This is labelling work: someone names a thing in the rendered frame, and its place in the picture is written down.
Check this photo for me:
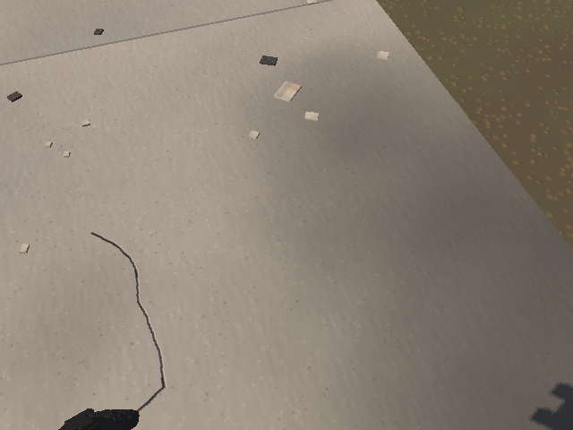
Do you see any left robot hand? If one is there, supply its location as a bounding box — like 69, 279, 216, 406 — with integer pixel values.
58, 408, 140, 430

